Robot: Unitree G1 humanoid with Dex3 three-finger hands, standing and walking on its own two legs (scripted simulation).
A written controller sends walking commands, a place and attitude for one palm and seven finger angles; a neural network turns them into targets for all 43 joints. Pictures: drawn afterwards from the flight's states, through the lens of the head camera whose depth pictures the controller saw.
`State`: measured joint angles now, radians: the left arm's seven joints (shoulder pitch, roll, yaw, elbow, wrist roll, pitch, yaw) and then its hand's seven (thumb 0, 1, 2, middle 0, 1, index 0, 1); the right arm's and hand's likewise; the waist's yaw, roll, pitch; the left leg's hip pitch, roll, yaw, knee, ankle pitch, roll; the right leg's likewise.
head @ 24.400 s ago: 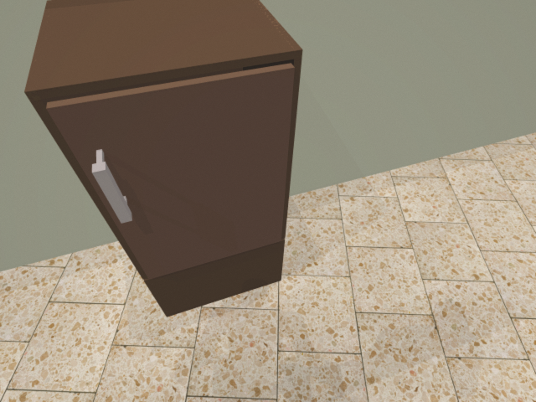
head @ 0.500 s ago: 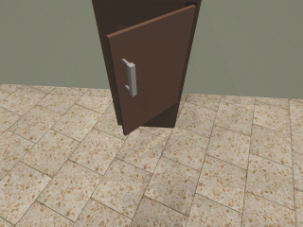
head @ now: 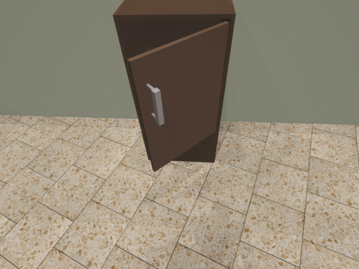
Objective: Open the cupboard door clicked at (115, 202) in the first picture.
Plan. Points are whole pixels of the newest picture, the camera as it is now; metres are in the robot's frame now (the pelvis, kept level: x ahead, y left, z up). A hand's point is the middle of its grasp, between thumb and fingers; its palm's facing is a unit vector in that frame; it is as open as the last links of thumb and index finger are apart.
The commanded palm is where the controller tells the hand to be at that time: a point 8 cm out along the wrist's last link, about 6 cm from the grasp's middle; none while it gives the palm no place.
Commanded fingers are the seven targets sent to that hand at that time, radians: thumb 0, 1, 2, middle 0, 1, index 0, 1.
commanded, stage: let the arm hang, fingers relaxed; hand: left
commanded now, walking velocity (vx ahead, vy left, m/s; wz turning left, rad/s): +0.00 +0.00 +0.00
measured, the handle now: (154, 104) +0.63 +0.12 -0.01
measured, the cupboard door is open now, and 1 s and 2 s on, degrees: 43 43 43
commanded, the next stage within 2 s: look to check the result in 0.30 s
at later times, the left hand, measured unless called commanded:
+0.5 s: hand out of the picture +0.05 +0.19 -0.17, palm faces +0.01 -0.96 -0.27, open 7.4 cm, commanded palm none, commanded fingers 0.00 0.90 0.90 -0.20 -0.30 -0.20 -0.30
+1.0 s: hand out of the picture +0.08 +0.20 -0.16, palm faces +0.01 -0.96 -0.29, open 7.4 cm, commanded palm none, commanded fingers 0.00 0.90 0.90 -0.20 -0.30 -0.20 -0.30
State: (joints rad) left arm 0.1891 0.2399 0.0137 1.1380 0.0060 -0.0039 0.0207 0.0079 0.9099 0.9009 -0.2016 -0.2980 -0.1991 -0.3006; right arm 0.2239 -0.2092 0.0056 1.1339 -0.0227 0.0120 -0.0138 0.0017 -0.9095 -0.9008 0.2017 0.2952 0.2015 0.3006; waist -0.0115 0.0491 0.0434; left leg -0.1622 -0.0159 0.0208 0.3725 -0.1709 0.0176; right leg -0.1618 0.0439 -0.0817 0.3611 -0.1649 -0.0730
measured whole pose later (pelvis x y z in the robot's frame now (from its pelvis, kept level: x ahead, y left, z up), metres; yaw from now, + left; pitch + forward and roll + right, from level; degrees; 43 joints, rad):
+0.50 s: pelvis +0.02 -0.01 +0.00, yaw +0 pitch -2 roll +0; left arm 0.19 0.21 0.02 1.15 0.01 -0.01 0.02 0.01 0.91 0.90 -0.20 -0.30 -0.20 -0.30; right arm 0.21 -0.23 0.00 1.15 -0.02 0.00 -0.02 0.00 -0.91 -0.90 0.20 0.30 0.20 0.30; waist -0.01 0.02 0.06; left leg -0.13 0.00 0.01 0.34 -0.18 0.00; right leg -0.12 0.06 -0.09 0.32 -0.17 -0.09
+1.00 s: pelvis +0.03 -0.01 +0.00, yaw +0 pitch -2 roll +0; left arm 0.15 0.25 0.02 1.14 0.00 -0.02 0.02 0.01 0.91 0.90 -0.20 -0.30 -0.20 -0.30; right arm 0.19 -0.26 0.00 1.14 -0.02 0.01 -0.02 0.00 -0.91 -0.90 0.20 0.30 0.20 0.30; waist -0.01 0.02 0.06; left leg -0.11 0.01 0.01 0.33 -0.19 -0.01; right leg -0.09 0.07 -0.08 0.29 -0.17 -0.09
